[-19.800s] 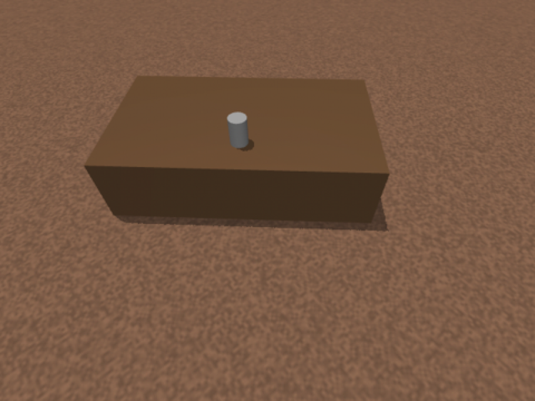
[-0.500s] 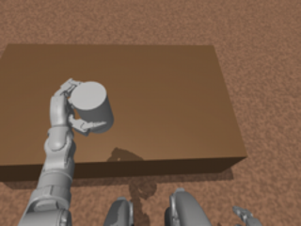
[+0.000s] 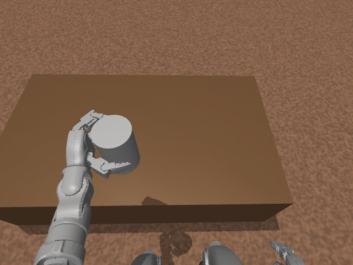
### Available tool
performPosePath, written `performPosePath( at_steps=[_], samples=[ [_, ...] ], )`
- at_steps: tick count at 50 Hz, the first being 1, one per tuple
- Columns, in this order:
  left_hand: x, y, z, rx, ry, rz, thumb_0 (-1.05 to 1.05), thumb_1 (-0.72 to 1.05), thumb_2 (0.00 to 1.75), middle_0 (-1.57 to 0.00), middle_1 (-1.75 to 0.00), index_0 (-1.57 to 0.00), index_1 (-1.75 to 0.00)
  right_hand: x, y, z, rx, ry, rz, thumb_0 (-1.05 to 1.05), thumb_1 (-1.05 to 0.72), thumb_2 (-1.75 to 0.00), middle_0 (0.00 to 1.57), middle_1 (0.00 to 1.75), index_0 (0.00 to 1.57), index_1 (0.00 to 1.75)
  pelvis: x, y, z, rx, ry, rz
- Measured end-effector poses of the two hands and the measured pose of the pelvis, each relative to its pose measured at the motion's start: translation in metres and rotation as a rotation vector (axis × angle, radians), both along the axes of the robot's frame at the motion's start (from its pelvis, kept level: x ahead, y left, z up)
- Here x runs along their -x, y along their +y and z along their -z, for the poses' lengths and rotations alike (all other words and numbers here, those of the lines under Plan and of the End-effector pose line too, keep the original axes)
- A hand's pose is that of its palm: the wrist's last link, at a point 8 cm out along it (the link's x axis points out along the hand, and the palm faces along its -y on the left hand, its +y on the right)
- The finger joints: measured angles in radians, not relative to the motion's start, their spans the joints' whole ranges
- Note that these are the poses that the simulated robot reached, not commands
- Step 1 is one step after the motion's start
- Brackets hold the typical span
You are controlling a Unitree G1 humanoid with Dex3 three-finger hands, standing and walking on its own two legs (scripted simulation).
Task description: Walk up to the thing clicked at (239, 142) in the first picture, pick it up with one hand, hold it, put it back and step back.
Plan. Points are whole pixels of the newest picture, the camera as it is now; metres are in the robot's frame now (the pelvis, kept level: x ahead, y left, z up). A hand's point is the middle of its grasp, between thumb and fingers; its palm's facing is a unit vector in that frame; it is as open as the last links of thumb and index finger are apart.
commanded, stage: lift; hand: left
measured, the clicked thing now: (118, 146) +0.37 +0.14 +0.04
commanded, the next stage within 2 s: hold in 0.44 s
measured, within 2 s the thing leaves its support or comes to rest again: neither
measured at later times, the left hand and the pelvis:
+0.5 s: hand (107, 141) +0.37 +0.16 +0.06, palm faces +0.05 -1.00 -0.02, open 11.4 cm; pelvis +0.01 +0.00 +0.02, yaw +0 degrees
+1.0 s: hand (108, 146) +0.35 +0.15 +0.08, palm faces +0.06 -1.00 -0.01, open 11.4 cm; pelvis +0.01 -0.01 +0.03, yaw +0 degrees
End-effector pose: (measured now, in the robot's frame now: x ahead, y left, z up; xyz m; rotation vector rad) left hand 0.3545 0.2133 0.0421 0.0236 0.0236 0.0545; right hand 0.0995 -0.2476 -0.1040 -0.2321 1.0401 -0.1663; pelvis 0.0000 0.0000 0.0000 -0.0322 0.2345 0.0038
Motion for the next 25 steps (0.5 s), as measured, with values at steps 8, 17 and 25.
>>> performPosePath(
  at_steps=[8, 17, 25],
  samples=[
    [0.001, 0.0, -0.008, 0.004, -0.004, 0.004, -0.02, -0.61, 0.82, -0.72, -1.18, -0.73, -1.17, -0.008, -0.001, -0.01, 0.007, -0.014, -0.001, 0.01, -0.91, -0.9, 0.2, 0.3, 0.2, 0.3, -0.006, 0.001, -0.008, -0.001, -0.022, 0.001],
    [0.002, 0.0, -0.02, 0.005, -0.016, -0.001, -0.02, -0.61, 0.82, -0.71, -1.19, -0.73, -1.18, -0.011, -0.002, -0.016, 0.002, -0.016, 0.003, 0.01, -0.91, -0.9, 0.2, 0.3, 0.2, 0.3, -0.011, 0.0, -0.014, -0.005, -0.042, 0.002],
    [0.006, -0.003, -0.023, 0.007, -0.007, 0.009, -0.02, -0.61, 0.82, -0.7, -1.2, -0.72, -1.19, -0.013, -0.003, -0.019, -0.004, -0.024, 0.007, 0.01, -0.91, -0.9, 0.2, 0.3, 0.2, 0.3, -0.013, -0.002, -0.019, -0.008, -0.057, 0.004]
  ],
)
